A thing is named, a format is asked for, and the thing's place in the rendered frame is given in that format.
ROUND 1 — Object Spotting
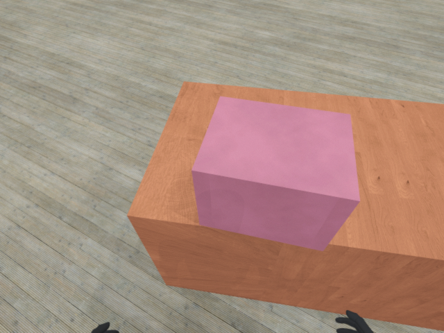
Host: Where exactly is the carton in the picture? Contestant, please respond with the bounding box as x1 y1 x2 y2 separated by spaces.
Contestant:
191 96 360 251

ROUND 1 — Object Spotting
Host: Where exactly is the robot right hand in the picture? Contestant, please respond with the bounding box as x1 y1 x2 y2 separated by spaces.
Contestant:
335 310 374 333

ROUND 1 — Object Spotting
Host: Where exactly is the pedestal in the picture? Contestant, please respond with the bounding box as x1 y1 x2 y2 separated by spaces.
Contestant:
127 81 444 331

